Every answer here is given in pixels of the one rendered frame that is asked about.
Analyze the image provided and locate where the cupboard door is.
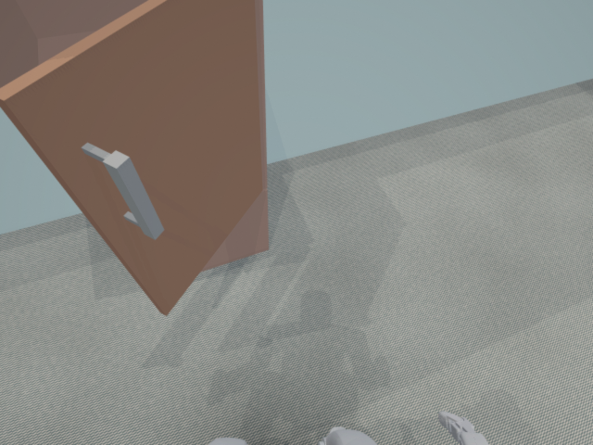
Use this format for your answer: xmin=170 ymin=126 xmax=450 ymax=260
xmin=0 ymin=0 xmax=262 ymax=316

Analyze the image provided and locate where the robot right hand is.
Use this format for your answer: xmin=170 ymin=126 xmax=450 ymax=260
xmin=438 ymin=411 xmax=489 ymax=445

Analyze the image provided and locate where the handle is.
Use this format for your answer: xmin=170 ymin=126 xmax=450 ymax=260
xmin=82 ymin=143 xmax=164 ymax=240

